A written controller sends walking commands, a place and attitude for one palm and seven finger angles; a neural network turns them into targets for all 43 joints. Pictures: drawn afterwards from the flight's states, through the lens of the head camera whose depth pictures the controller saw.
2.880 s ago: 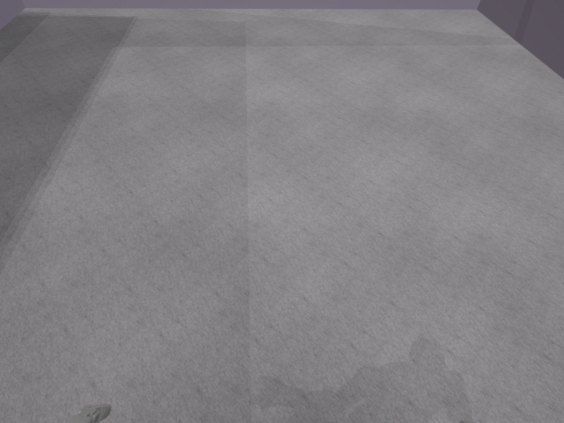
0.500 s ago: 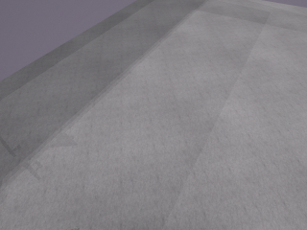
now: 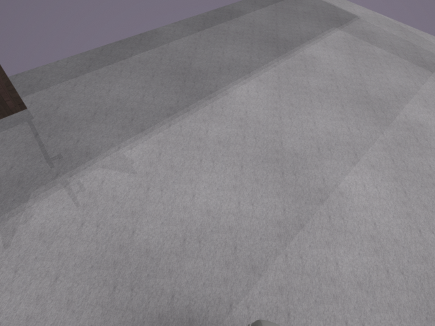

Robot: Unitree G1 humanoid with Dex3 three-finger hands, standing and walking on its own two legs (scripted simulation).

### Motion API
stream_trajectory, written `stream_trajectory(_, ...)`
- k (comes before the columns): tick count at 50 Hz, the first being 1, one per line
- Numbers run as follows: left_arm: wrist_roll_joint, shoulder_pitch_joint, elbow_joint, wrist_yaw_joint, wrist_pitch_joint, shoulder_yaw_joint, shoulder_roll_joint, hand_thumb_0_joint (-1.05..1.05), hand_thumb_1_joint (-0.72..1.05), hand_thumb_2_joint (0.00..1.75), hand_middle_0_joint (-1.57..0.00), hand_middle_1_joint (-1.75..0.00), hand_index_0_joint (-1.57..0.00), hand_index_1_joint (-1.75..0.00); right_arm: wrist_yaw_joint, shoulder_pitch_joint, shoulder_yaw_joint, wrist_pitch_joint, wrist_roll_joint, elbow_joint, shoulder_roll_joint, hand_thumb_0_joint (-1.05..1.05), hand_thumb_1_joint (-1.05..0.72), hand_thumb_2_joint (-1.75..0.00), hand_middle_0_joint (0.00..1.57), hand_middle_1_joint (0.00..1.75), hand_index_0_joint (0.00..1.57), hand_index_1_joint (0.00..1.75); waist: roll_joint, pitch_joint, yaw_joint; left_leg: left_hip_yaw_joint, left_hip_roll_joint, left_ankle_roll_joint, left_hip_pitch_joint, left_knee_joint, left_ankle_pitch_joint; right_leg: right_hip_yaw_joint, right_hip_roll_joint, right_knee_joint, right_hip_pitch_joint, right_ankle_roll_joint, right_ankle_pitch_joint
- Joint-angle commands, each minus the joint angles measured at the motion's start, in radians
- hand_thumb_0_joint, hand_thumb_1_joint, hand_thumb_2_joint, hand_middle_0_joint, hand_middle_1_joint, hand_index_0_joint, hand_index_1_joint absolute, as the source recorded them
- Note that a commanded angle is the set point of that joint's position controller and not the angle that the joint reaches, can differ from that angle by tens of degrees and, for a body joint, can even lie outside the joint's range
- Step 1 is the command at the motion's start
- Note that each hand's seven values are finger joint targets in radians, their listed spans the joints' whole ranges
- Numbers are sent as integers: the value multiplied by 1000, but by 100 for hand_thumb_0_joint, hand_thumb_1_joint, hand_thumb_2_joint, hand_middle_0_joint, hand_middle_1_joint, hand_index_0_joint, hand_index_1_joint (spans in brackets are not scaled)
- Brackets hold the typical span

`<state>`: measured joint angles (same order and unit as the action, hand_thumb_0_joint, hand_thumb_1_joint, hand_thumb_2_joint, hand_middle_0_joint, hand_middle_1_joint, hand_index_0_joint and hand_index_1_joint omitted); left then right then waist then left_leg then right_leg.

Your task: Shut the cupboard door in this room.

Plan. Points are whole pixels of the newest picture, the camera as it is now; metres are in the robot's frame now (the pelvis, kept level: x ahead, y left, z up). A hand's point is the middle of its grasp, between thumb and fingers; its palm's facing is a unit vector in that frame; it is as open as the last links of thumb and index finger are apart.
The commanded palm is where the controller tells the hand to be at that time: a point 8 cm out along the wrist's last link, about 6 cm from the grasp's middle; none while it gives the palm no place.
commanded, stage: turn or walk to find it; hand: left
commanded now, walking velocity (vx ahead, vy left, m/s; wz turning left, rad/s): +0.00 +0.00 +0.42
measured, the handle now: out of the picture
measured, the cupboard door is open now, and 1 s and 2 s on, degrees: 82 82 82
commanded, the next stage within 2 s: stand and wait in 0.34 s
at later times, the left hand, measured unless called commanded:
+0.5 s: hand out of the picture +0.02 +0.17 -0.15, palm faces +0.21 -0.94 -0.26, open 7.4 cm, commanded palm none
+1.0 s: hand out of the picture -0.06 +0.20 -0.15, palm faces +0.40 -0.88 -0.27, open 7.4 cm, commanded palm none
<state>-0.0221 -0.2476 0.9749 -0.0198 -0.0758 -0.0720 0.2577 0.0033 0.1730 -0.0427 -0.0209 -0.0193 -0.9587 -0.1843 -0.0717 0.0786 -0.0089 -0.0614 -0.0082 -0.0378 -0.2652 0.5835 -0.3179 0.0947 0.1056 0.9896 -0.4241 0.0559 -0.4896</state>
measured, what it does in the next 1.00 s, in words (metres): steps on the spot, turning left: right foot, then left foot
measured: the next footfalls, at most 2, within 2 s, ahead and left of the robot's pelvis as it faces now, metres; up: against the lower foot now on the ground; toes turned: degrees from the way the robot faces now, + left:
right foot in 0.34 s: +0.03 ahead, -0.14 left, +0.00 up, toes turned +5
left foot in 0.68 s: -0.02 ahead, +0.12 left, +0.00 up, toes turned +18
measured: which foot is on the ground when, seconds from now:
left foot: down 0.00-0.34, up 0.36-0.66, down 0.68-1.00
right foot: up 0.00-0.32, down 0.34-0.68, up 0.70-1.00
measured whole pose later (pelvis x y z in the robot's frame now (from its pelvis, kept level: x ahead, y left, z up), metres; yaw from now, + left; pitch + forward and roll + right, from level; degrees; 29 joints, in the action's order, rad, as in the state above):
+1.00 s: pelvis -0.05 -0.02 +0.01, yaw +22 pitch +0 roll +0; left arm -0.01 -0.19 0.94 -0.02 -0.05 -0.07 0.22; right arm 0.00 0.18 -0.05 -0.03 -0.03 -0.97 -0.19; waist 0.01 0.07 0.02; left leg 0.07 0.03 0.00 -0.29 0.49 -0.20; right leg 0.03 0.04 0.75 -0.33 0.05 -0.44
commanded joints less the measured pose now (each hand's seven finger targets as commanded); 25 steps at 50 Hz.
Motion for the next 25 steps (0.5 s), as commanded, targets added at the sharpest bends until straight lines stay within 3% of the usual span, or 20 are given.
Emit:
stream_trajectory(1, 5, 28, -82, 10, 43, -10, 52, 0, 90, 90, -20, -30, -20, -30, -27, 30, -42, 20, 1, 53, -201, 0, -90, -90, 20, 30, 20, 30, 214, -101, 16, 234, -224, -119, 134, -243, 537, -60, -2, 90, -93, 19, 70)
stream_trajectory(5, 9, 61, -101, 5, 40, -5, 42, 0, 90, 90, -20, -30, -20, -30, -27, 71, -49, 16, -2, 45, -208, 0, -90, -90, 20, 30, 20, 30, 202, -117, 36, 286, -228, -141, 186, -239, 541, -65, -23, -18, -79, 29, 52)
stream_trajectory(8, 11, 86, -119, 2, 42, -2, 30, 0, 90, 90, -20, -30, -20, -30, -23, 74, -57, 9, -6, 47, -215, 0, -90, -90, 20, 30, 20, 30, 202, -111, 46, 321, -225, -144, 160, -236, 495, -62, -41, -118, -28, 24, 35)
stream_trajectory(12, 16, 50, -123, -4, 50, -1, 29, 0, 90, 90, -20, -30, -20, -30, -17, 46, -63, 1, -9, 61, -215, 0, -90, -90, 20, 30, 20, 30, 235, -117, 26, 370, -204, -132, 83, -210, 482, -55, -73, -301, 103, 7, 68)
stream_trajectory(14, 16, -5, -112, -8, 60, -4, 41, 0, 90, 90, -20, -30, -20, -30, -13, 31, -65, -2, -3, 71, -208, 0, -90, -90, 20, 30, 20, 30, 201, -140, -3, 360, -160, -91, 16, -154, 428, -44, -78, -495, 237, 2, 213)
stream_trajectory(15, 12, -42, -106, -12, 70, -10, 69, 0, 90, 90, -20, -30, -20, -30, -9, 28, -63, 0, 4, 78, -185, 0, -90, -90, 20, 30, 20, 30, 131, -155, -23, 326, -117, -46, -69, -84, 317, -84, -27, -623, 356, -8, 297)
stream_trajectory(16, -4, -56, -107, -20, 82, -25, 151, 0, 90, 90, -20, -30, -20, -30, -1, 44, -56, 0, 13, 93, -125, 0, -90, -90, 20, 30, 20, 30, -91, -165, -24, 197, 2, 25, -247, 89, 72, -296, 188, -697, 478, -76, 353)
stream_trajectory(17, -6, -52, -122, -19, 80, -29, 205, 0, 90, 90, -20, -30, -20, -30, -1, 28, -54, -3, 5, 119, -110, 0, -90, -90, 20, 30, 20, 30, -206, -128, -33, 108, 74, 62, -316, 290, -248, -415, 368, -711, 398, -184, 467)
stream_trajectory(18, 0, -26, -129, -22, 84, -31, 177, 0, 90, 90, -20, -30, -20, -30, -4, 17, -63, -20, -5, 106, -145, 0, -90, -90, 20, 30, 20, 30, -206, -119, -32, 159, 30, 59, -288, 433, -246, -398, 348, -726, 296, -219, 424)
stream_trajectory(20, 0, 54, -135, -18, 82, -9, 116, 0, 90, 90, -20, -30, -20, -30, 5, 21, -63, -31, -3, 64, -132, 0, -90, -90, 20, 30, 20, 30, -77, -30, 11, 141, 6, 66, -278, 577, -129, -270, 235, -712, 201, -201, 400)
stream_trajectory(21, -2, 84, -136, -20, 84, -4, 93, 0, 90, 90, -20, -30, -20, -30, 8, 53, -59, -30, -2, 48, -120, 0, -90, -90, 20, 30, 20, 30, -58, -34, 33, 123, -4, 72, -265, 573, -95, -212, 207, -691, 206, -191, 454)
stream_trajectory(23, -7, 65, -123, -20, 90, 1, 89, 0, 90, 90, -20, -30, -20, -30, 7, 64, -49, -29, -1, 32, -101, 0, -90, -90, 20, 30, 20, 30, -90, -43, 25, 90, -5, 84, -225, 501, -85, -150, 179, -675, 224, -183, 520)
stream_trajectory(25, -9, 7, -91, -19, 89, 0, 102, 0, 90, 90, -20, -30, -20, -30, 4, 23, -40, -25, 3, 32, -90, 0, -90, -90, 20, 30, 20, 30, -96, -47, -4, 59, -8, 89, -184, 364, -118, -146, 182, -656, 260, -195, 598)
